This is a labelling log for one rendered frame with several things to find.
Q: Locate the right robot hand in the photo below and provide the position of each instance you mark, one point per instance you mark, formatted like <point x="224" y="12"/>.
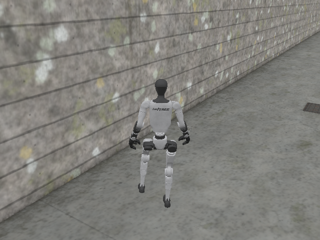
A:
<point x="182" y="138"/>

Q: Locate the left robot hand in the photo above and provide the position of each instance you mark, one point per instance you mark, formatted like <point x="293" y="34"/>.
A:
<point x="131" y="142"/>

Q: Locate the right robot forearm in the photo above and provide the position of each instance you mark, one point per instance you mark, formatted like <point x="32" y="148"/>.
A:
<point x="184" y="130"/>

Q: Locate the robot right shin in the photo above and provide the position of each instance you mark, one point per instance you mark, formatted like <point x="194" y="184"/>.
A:
<point x="168" y="185"/>

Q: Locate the right robot thigh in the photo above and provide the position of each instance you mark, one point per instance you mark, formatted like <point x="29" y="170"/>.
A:
<point x="170" y="156"/>

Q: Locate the left robot upper arm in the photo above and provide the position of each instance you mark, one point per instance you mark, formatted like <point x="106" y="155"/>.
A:
<point x="142" y="113"/>

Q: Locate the right robot upper arm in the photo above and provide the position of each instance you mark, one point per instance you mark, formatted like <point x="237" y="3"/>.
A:
<point x="179" y="113"/>

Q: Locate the left robot forearm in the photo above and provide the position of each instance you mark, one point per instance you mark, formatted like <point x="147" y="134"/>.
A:
<point x="135" y="132"/>

